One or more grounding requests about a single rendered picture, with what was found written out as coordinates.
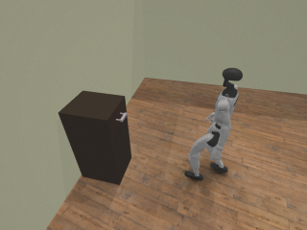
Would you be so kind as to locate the handle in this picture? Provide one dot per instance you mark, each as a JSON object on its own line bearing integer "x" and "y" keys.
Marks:
{"x": 123, "y": 117}

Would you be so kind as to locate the left robot forearm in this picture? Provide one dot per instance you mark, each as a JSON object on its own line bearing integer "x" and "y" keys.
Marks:
{"x": 224, "y": 134}

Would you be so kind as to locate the robot left hand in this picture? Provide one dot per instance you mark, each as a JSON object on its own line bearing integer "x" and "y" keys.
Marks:
{"x": 216, "y": 155}

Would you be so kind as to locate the drawer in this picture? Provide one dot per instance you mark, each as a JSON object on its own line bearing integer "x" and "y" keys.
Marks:
{"x": 113, "y": 123}

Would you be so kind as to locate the left robot thigh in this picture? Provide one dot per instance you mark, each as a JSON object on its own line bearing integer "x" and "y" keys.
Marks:
{"x": 206, "y": 140}

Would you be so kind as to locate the cabinet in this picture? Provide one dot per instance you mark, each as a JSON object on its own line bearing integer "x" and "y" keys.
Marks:
{"x": 99, "y": 155}

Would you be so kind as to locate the robot left upper arm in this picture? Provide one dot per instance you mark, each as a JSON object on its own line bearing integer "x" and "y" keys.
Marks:
{"x": 223, "y": 107}

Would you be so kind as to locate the robot right shin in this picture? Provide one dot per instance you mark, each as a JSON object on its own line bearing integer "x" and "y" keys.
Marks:
{"x": 221, "y": 164}

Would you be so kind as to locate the robot right hand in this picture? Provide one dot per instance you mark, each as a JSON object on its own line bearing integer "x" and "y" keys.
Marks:
{"x": 213, "y": 118}

